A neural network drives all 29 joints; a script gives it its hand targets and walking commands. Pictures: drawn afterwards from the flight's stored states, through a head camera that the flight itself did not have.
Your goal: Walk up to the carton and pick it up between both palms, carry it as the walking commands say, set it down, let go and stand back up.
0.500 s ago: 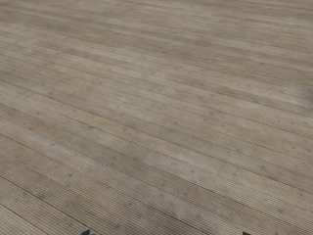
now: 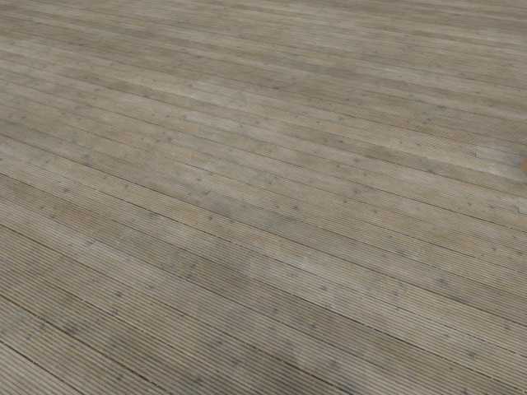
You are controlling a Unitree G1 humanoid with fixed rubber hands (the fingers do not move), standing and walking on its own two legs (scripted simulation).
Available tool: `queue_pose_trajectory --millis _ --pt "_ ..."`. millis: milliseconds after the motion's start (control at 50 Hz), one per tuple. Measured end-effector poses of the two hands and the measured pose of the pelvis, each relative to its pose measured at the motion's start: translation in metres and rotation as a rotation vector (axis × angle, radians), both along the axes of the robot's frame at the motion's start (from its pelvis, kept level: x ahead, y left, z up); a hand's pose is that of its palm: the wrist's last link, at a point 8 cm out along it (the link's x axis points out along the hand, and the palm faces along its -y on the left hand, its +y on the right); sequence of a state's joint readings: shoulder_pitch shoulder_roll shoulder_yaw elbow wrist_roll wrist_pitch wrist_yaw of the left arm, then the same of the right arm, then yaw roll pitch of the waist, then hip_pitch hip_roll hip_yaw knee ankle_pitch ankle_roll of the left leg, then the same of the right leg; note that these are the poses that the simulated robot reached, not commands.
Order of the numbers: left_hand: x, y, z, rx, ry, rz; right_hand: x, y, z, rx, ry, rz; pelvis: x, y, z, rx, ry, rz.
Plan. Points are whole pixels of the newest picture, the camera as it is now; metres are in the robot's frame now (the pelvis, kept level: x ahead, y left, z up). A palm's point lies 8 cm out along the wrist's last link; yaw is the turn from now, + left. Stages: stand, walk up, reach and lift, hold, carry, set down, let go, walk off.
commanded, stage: stand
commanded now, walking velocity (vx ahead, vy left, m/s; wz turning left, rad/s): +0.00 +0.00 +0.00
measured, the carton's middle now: out of the picture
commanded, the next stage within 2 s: walk up in 0.14 s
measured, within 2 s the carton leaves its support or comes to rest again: neither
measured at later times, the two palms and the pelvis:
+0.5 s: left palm out of the picture +0.06 +0.22 -0.13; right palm out of the picture +0.00 -0.29 -0.13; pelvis -0.01 -0.02 +0.00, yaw -8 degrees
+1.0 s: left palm (190, 368) +0.21 +0.15 -0.12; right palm out of the picture -0.01 -0.33 -0.10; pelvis +0.03 -0.06 +0.01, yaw -23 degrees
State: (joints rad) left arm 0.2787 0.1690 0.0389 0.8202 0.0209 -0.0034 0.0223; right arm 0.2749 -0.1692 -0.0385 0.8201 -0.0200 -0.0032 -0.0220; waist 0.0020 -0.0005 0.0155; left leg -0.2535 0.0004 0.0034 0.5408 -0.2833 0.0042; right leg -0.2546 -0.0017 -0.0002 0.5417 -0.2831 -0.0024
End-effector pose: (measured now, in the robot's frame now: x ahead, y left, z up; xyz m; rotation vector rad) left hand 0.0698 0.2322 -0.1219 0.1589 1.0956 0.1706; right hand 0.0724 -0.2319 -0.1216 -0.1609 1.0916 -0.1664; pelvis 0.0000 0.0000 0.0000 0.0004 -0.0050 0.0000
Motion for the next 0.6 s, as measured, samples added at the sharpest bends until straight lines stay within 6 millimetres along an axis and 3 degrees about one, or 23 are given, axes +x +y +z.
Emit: queue_pose_trajectory --millis 360,480,600 --pt "-0.039 0.001 -0.009 -0.003 0.160 0.016 -0.046 -0.006 -0.007 -0.021 0.153 -0.072 -0.003 -0.002 0.005 -0.003 -0.006 -0.029" --pt "-0.014 -0.004 -0.003 0.037 0.166 -0.072 -0.070 -0.046 -0.009 -0.075 0.142 -0.175 -0.011 -0.018 0.002 -0.011 0.010 -0.129" --pt "0.017 -0.034 -0.005 0.069 0.101 -0.154 -0.096 -0.086 -0.026 -0.065 0.168 -0.243 -0.016 -0.043 -0.012 0.011 0.024 -0.198"
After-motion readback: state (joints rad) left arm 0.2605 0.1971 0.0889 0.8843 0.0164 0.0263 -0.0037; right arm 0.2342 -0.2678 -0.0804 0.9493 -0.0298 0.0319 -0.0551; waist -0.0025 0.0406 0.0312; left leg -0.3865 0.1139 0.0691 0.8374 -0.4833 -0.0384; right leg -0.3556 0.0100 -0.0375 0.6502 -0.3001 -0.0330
